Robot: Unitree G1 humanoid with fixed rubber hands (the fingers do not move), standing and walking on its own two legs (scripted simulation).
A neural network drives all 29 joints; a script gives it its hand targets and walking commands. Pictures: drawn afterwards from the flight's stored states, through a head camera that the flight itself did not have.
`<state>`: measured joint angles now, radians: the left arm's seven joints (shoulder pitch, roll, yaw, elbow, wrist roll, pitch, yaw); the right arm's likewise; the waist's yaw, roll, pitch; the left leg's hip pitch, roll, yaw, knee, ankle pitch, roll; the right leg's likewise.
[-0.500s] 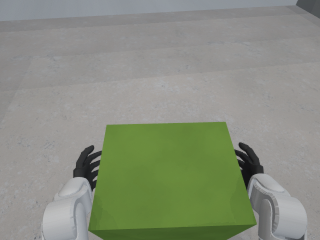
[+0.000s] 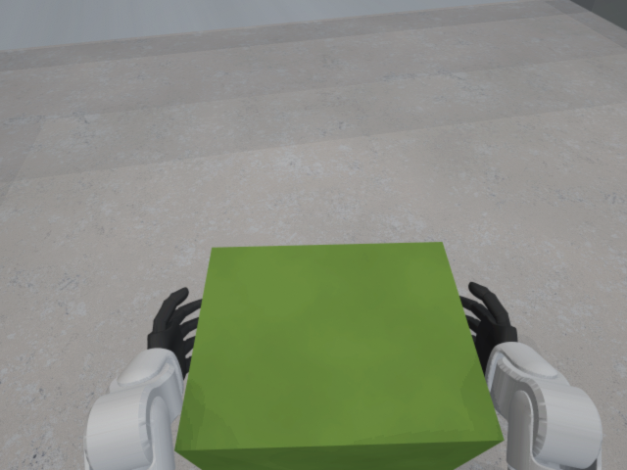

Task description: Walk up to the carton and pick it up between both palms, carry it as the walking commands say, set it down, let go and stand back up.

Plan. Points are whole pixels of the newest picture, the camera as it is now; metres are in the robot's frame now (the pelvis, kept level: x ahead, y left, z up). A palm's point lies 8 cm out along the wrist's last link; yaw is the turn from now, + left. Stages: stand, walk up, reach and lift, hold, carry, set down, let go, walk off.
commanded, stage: carry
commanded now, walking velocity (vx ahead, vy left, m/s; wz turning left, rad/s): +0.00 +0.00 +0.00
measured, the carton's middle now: (329, 375) +0.25 -0.02 -0.01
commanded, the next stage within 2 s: none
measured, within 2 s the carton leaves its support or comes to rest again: neither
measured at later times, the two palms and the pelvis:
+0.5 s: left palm (173, 391) +0.21 +0.14 +0.09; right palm (530, 367) +0.21 -0.22 +0.09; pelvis -0.03 -0.04 +0.00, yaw +1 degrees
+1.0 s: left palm (148, 389) +0.21 +0.17 +0.09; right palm (499, 364) +0.21 -0.19 +0.09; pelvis -0.03 -0.01 +0.00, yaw +1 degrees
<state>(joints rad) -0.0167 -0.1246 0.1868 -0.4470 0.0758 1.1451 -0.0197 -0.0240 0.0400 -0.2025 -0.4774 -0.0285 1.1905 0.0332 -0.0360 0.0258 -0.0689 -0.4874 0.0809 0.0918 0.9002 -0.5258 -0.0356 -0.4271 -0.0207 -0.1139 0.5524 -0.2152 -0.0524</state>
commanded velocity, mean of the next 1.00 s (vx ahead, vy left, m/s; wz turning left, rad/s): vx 0.00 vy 0.00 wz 0.00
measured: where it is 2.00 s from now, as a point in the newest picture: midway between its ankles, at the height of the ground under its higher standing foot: outside the picture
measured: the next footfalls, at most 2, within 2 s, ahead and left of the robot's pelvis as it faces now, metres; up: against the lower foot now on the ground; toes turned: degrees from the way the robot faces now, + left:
left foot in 0.10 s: +0.01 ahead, +0.09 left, +0.00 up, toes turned -2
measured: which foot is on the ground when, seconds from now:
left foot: up 0.00-0.08, down 0.10-1.00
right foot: down 0.00-1.00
